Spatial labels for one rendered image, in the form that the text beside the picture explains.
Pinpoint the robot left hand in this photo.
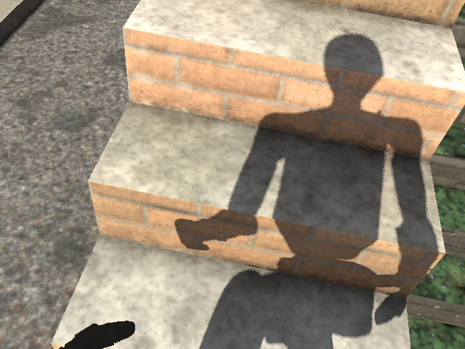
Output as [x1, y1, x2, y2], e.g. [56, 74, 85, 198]
[59, 321, 135, 349]

